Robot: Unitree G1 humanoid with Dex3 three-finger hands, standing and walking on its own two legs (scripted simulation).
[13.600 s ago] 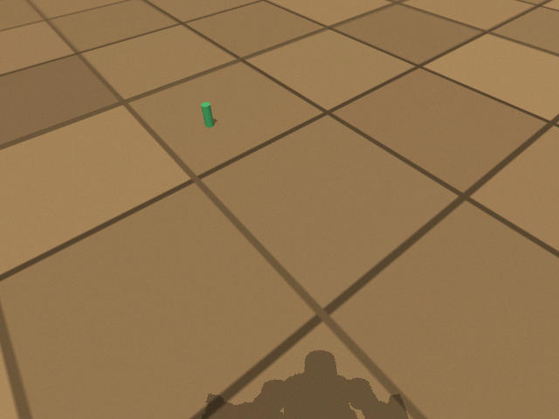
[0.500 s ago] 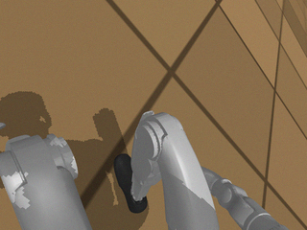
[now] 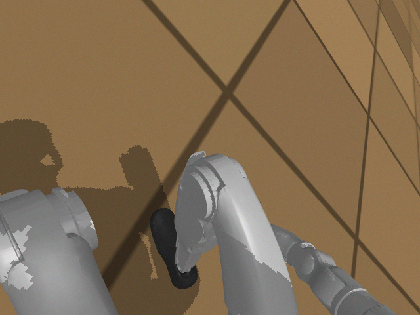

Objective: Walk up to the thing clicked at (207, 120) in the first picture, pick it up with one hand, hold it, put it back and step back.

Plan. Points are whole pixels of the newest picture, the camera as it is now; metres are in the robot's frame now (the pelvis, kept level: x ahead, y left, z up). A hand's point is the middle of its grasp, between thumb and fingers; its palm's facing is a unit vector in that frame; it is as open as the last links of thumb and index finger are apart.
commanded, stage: settle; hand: left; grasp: from the side
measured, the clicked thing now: out of the picture +0.43 +0.30 -0.21
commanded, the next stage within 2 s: none
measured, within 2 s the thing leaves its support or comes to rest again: leaves its support in 0.28 s
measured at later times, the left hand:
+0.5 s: hand out of the picture +0.42 +0.31 -0.14, palm faces +0.37 -0.93 -0.02, open 7.3 cm
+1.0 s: hand out of the picture +0.40 +0.33 -0.02, palm faces +0.36 -0.93 -0.06, open 7.3 cm
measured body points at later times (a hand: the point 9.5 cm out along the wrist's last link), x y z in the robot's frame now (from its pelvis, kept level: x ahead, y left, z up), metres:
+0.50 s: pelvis +0.00 +0.00 +0.01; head +0.21 +0.20 +0.35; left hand +0.39 +0.36 -0.14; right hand +0.18 -0.24 -0.03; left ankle +0.08 +0.12 -0.25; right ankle +0.15 -0.13 -0.25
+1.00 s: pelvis +0.01 -0.01 +0.04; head +0.19 +0.13 +0.42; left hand +0.37 +0.38 -0.02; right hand +0.22 -0.23 -0.05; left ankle +0.08 +0.12 -0.25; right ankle +0.15 -0.13 -0.25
